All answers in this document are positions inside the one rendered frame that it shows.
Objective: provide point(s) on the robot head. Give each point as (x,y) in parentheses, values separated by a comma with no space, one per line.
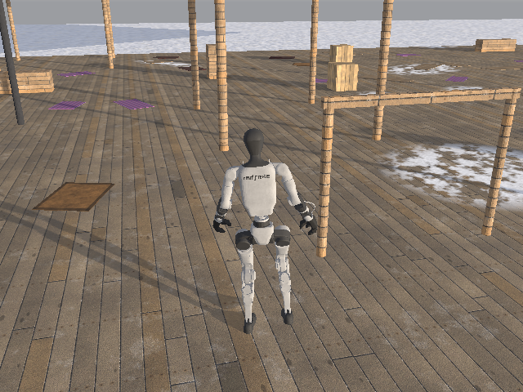
(254,139)

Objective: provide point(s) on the right robot forearm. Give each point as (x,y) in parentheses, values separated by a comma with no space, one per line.
(303,209)

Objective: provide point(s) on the right robot upper arm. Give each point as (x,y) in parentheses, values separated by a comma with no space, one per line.
(287,179)

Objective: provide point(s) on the right robot hand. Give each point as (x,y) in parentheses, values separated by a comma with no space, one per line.
(312,223)

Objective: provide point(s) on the left robot forearm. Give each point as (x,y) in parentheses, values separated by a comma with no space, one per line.
(220,213)

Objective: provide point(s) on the left robot upper arm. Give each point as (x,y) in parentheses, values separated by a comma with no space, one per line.
(228,186)

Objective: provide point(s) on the robot left shin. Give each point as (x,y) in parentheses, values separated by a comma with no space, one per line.
(247,296)

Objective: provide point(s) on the left robot hand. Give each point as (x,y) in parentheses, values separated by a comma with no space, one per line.
(217,228)

